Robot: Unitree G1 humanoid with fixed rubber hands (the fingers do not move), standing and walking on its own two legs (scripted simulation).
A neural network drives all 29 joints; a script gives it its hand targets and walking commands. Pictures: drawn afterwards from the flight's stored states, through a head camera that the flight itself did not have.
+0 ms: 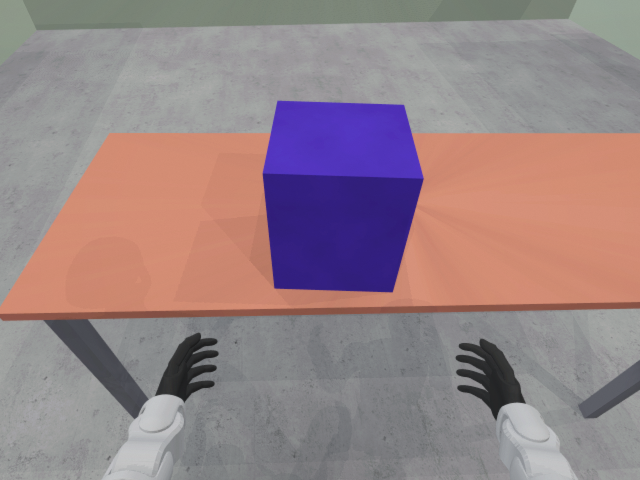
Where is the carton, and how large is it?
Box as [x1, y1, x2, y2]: [263, 101, 423, 291]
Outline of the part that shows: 277,101 263,169 263,182 274,288 392,291 423,179 404,106 394,104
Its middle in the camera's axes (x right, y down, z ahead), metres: +0.03 -0.07 +0.66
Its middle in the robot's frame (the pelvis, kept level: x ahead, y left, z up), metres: +0.55 -0.01 +0.04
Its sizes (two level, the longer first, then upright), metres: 0.210 0.200 0.250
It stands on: a table, 0.69 m high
